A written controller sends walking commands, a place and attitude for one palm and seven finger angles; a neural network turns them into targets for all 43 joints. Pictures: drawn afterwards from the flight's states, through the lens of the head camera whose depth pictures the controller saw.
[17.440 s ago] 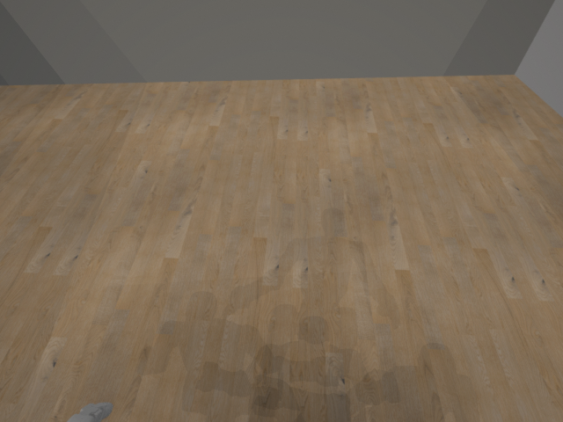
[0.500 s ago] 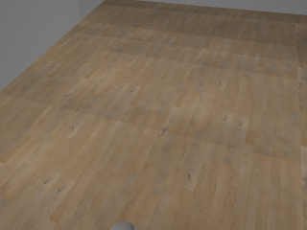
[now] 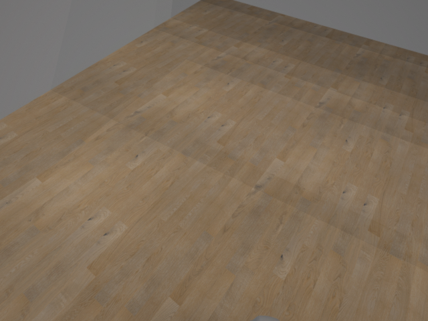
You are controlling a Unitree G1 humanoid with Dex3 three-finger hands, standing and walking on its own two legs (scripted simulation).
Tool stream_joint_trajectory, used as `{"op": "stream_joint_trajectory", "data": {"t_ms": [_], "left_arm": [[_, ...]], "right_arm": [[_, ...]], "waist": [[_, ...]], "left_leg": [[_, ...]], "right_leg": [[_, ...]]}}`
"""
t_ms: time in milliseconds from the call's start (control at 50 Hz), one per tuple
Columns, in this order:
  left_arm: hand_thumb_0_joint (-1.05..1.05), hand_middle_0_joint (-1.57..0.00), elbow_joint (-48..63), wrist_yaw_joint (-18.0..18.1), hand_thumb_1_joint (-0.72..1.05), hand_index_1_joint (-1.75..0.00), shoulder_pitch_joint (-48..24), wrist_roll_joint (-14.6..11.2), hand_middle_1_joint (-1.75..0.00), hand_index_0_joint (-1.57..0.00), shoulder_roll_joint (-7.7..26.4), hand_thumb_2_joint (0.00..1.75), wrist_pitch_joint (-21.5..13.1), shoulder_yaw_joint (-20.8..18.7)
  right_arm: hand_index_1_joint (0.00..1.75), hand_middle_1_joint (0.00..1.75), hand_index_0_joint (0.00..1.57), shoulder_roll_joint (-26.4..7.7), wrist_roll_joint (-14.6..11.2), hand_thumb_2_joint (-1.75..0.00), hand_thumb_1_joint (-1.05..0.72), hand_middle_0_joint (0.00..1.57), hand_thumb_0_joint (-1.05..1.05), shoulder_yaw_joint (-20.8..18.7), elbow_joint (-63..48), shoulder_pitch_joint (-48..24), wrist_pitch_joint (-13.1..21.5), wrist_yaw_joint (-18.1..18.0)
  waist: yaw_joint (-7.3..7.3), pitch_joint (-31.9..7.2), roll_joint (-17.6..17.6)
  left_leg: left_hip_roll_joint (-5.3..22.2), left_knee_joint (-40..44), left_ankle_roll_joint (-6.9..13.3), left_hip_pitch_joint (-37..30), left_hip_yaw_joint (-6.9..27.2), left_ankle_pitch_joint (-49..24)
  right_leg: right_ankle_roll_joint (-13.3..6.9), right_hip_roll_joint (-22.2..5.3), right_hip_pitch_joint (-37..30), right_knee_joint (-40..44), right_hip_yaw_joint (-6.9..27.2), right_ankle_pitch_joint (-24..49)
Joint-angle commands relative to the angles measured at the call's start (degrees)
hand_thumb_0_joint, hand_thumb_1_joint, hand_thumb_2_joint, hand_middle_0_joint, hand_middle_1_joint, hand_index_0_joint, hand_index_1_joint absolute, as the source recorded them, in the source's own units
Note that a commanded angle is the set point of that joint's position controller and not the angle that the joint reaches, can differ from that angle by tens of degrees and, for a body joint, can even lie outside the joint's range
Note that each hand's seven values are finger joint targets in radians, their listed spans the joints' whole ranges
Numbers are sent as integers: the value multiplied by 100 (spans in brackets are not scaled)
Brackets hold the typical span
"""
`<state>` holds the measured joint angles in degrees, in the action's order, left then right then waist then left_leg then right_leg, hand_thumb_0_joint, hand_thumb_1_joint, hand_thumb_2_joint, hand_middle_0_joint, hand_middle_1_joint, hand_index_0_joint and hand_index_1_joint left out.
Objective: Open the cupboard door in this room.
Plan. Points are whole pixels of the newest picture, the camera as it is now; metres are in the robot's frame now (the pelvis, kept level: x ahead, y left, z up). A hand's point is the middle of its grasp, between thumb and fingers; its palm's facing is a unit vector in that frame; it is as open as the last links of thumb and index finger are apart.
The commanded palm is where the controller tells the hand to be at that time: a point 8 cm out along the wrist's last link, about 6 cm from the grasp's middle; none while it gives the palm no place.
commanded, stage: turn or walk to find it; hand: left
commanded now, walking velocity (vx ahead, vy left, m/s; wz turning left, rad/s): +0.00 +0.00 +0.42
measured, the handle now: out of the picture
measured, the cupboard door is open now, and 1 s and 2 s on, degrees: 0 0 0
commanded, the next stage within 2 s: none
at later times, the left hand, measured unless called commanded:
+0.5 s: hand out of the picture -0.01 +0.13 -0.15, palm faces +0.25 -0.93 -0.28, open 7.4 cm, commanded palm none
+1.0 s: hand out of the picture -0.15 +0.18 -0.18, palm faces +0.49 -0.84 -0.24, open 7.4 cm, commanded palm none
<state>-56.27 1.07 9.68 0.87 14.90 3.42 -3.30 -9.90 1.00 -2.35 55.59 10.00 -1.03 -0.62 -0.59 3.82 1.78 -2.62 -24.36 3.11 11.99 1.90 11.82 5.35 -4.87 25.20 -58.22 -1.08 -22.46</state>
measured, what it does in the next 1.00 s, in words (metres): steps on the spot, turning left: right foot, then left foot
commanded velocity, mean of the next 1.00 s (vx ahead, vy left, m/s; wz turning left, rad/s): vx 0.00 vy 0.00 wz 0.42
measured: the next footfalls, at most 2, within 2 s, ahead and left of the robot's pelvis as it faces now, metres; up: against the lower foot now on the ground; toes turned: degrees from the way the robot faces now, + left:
right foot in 0.22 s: +0.03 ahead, -0.15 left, +0.00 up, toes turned +3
left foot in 0.76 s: -0.08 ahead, +0.07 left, +0.00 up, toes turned +25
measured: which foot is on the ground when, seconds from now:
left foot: down 0.00-0.22, up 0.24-0.74, down 0.76-1.00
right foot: up 0.00-0.20, down 0.22-0.74, up 0.76-1.00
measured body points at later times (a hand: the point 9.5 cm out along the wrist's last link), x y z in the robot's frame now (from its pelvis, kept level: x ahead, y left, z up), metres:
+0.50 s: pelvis -0.03 -0.07 +0.00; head +0.00 -0.11 +0.45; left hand -0.02 +0.18 -0.13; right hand +0.05 -0.32 -0.17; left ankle -0.10 +0.10 -0.65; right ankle -0.01 -0.15 -0.74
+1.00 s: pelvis -0.09 -0.03 +0.00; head -0.08 +0.00 +0.45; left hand -0.18 +0.22 -0.16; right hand +0.12 -0.20 -0.13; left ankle -0.12 +0.06 -0.74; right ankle -0.03 -0.18 -0.67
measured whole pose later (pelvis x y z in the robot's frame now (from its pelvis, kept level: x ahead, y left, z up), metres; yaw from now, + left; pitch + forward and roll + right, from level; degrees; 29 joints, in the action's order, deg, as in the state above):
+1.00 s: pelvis -0.09 -0.03 +0.00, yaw +26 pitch -1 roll -1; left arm -57.5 0.8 12.4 1.0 15.2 3.5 -3.3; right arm -10.7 0.8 -1.9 55.0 7.3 -1.2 -0.6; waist -2.2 4.3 2.3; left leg -1.6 -25.3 2.6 11.3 0.7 12.6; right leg 4.9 -5.6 26.3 -61.0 -1.8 -22.0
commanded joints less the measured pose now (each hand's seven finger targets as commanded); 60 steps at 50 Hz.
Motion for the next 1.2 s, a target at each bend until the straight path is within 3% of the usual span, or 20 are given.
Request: {"op": "stream_joint_trajectory", "data": {"t_ms": [0, 100, 160, 180, 200, 220, 240, 280, 320, 460, 600, 680, 700, 720, 740, 780, 820, 880, 1040, 1180], "left_arm": [[0, -20, 527, 14, 90, -30, -339, -5, -30, -20, 281, 90, -159, -75], [0, -20, 576, 36, 90, -30, -175, -54, -30, -20, 192, 90, -220, -52], [0, -20, 442, 67, 90, -30, 358, -71, -30, -20, 309, 90, -313, -89], [0, -20, 412, 99, 90, -30, 491, -26, -30, -20, 598, 90, -374, -143], [0, -20, 424, 128, 90, -30, 527, 48, -30, -20, 1036, 90, -408, -231], [0, -20, 519, 116, 90, -30, 474, 8, -30, -20, 1054, 90, -403, -273], [0, -20, 560, 141, 90, -30, 244, 1, -30, -20, 899, 90, -367, -269], [0, -20, 666, 110, 90, -30, -278, 4, -30, -20, 559, 90, -378, -151], [0, -20, 672, 96, 90, -30, -182, 6, -30, -20, 438, 90, -424, -106], [0, -20, 398, 92, 90, -30, 578, 56, -30, -20, 610, 90, -433, -167], [0, -20, 172, 74, 90, -30, 917, 107, -30, -20, 864, 90, -382, -226], [0, -20, 118, 62, 90, -30, 666, 61, -30, -20, 910, 90, -329, -248], [0, -20, 149, 51, 90, -30, 633, 7, -30, -20, 796, 90, -288, -228], [0, -20, 303, 23, 90, -30, 747, -30, -30, -20, 452, 90, -233, -170], [0, -20, 470, 17, 90, -30, 387, 28, -30, -20, 312, 90, -192, -49], [0, -20, 392, 52, 90, -30, 48, 28, -30, -20, 439, 90, -74, -109], [0, -20, 213, -17, 90, -30, 266, 34, -30, -20, 452, 90, -104, -130], [0, -20, 146, -34, 90, -30, 413, 38, -30, -20, 457, 90, -133, -120], [0, -20, 471, -4, 90, -30, -186, 1, -30, -20, 321, 90, -152, -84], [0, -20, 469, 22, 90, -30, 245, -61, -30, -20, 217, 90, -257, -75]], "right_arm": [[30, 30, 20, -1262, 39, -90, -90, 20, 0, -331, -222, 497, 50, -66], [30, 30, 20, -1275, 64, -90, -90, 20, 0, -375, -270, 432, 3, -46], [30, 30, 20, -1167, 6, -90, -90, 20, 0, -376, -319, 325, -9, -20], [30, 30, 20, -931, -45, -90, -90, 20, 0, -346, -341, 414, 8, 12], [30, 30, 20, -626, -59, -90, -90, 20, 0, -283, -471, 430, 24, 44], [30, 30, 20, -869, 25, -90, -90, 20, 0, -372, -501, 258, -76, 13], [30, 30, 20, -954, 40, -90, -90, 20, 0, -406, -459, 165, -158, 19], [30, 30, 20, -798, 51, -90, -90, 20, 0, -401, -186, 466, -236, 94], [30, 30, 20, -739, 50, -90, -90, 20, 0, -376, -110, 603, -259, 127], [30, 30, 20, -716, 30, -90, -90, 20, 0, -296, -158, 91, -245, 121], [30, 30, 20, -663, -63, -90, -90, 20, 0, -161, -265, -351, -134, 97], [30, 30, 20, -751, -64, -90, -90, 20, 0, -144, -211, 30, -42, 83], [30, 30, 20, -979, -53, -90, -90, 20, 0, -186, -163, 218, 17, 96], [30, 30, 20, -1553, 4, -90, -90, 20, 0, -315, -215, 260, 55, 85], [30, 30, 20, -1852, -13, -90, -90, 20, 0, -367, -197, 469, -11, 62], [30, 30, 20, -1619, 19, -90, -90, 20, 0, -315, -173, 180, -12, -60], [30, 30, 20, -1365, 15, -90, -90, 20, 0, -221, -289, -236, 22, -80], [30, 30, 20, -1309, -25, -90, -90, 20, 0, -228, -312, -139, 75, -70], [30, 30, 20, -1300, 27, -90, -90, 20, 0, -317, -270, 316, 37, -48], [30, 30, 20, -1273, 44, -90, -90, 20, 0, -389, -358, 217, -25, -26]], "waist": [[299, -474, -978], [210, -715, -1102], [-74, -826, -772], [-108, -920, -125], [-144, -774, 1191], [-227, -602, 1306], [-114, -306, 983], [238, 16, 375], [217, -28, 656], [-101, -165, 779], [-295, -548, 1050], [32, -688, 906], [182, -776, 310], [208, -750, -1318], [362, -572, -1673], [317, -224, -1677], [66, -127, -1171], [35, -392, -872], [254, -353, -1041], [22, -744, -1036]], "left_leg": [[1574, 549, 744, -744, 1785, -2082], [1405, 317, 691, -413, 2015, -2326], [1018, -113, 315, 436, 1892, -1683], [665, -608, -7, 1215, 1521, -698], [-142, -1680, -425, 2103, 419, 1283], [-39, -2828, -443, 2014, 407, 2135], [77, -3637, -414, 1946, 511, 1984], [241, -4417, -489, 1927, 355, 1250], [297, -4594, -588, 1905, 205, 882], [413, -3606, -733, 1806, -45, 1212], [344, -2065, -591, 1134, -444, 1636], [352, -323, -461, 3, -629, 601], [611, 353, -373, -794, -342, -102], [1943, 658, 91, -1469, 1383, -1180], [2587, 759, 530, -1100, 1776, -2191], [2180, 822, 585, -428, 1585, -1665], [1740, 704, 533, -402, 1110, -1872], [1533, 659, 483, -696, 886, -2136], [1575, 612, 714, -567, 1587, -1750], [1230, 133, 538, 81, 1947, -1792]], "right_leg": [[-27, 74, 387, 487, 87, -294], [-160, 328, -482, 1738, 5, -257], [-226, 280, -1871, 3521, -69, 1005], [-395, -416, -2704, 4054, 546, 1153], [-990, -1799, -2934, 4228, 1807, 1518], [-1469, -2287, -2030, 4352, 2063, 1586], [-1580, -2129, -1473, 4412, 1961, 1313], [-1289, -1441, -1161, 4245, 885, 1332], [-1120, -1198, -1211, 4211, 410, 1631], [-1251, -1375, -1928, 4042, 235, 2422], [-1436, -1584, -2305, 3643, 113, 3474], [-1034, -1532, -1762, 3069, -289, 2954], [-733, -1334, -1094, 2480, -590, 2244], [-287, -572, 304, 1373, -959, 102], [-189, -309, 597, 532, -663, -1279], [-169, -246, 643, -227, -37, -897], [-137, -187, 658, -514, -4, -240], [-47, -129, 633, -584, -17, 87], [-22, 29, 373, 390, 19, -254], [-184, 383, -1168, 2627, -138, 344]]}}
